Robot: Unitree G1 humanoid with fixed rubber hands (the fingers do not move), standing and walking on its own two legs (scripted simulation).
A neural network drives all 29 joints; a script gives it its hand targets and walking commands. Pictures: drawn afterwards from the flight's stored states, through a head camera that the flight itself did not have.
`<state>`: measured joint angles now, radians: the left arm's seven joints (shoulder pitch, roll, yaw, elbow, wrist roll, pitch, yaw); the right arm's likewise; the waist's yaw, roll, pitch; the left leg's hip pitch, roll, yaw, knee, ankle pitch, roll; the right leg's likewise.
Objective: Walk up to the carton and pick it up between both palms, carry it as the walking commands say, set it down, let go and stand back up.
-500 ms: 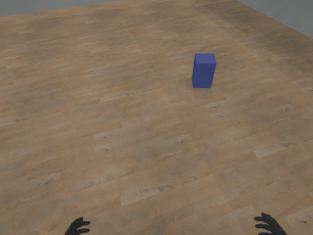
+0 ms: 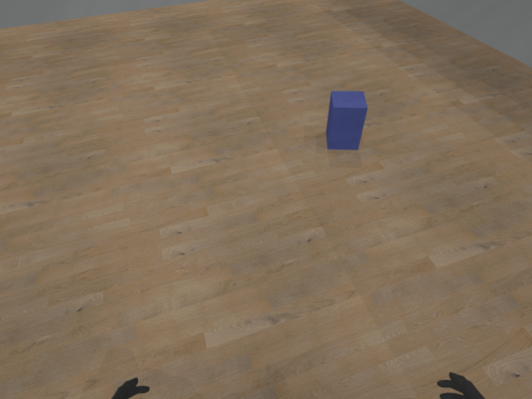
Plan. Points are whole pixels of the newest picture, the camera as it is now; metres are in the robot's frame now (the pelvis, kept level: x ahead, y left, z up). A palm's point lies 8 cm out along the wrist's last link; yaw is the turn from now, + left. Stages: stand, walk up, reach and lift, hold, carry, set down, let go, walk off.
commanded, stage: stand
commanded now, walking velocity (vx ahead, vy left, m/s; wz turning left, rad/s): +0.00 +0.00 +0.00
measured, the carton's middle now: (344, 121) +1.67 -0.39 -0.61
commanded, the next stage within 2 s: walk up in 0.68 s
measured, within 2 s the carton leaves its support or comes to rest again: neither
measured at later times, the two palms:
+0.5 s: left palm out of the picture +0.09 +0.26 -0.10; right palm out of the picture +0.10 -0.29 -0.09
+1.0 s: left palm out of the picture +0.08 +0.26 -0.10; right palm out of the picture +0.08 -0.29 -0.09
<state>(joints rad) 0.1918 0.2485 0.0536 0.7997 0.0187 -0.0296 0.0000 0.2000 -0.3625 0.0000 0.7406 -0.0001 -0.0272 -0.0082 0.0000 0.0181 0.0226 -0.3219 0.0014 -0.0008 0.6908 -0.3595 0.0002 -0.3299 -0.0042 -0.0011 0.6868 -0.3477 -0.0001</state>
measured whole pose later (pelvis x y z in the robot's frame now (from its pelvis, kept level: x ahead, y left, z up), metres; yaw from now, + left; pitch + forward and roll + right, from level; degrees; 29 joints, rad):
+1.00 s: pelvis -0.01 +0.00 +0.02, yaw -2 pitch -1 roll +1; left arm 0.18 0.26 0.05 0.94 0.02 0.03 -0.03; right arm 0.18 -0.34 0.00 0.88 0.00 -0.01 0.00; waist 0.00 0.00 0.02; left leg -0.23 0.01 0.04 0.51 -0.29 0.00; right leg -0.32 -0.01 0.01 0.68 -0.37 0.00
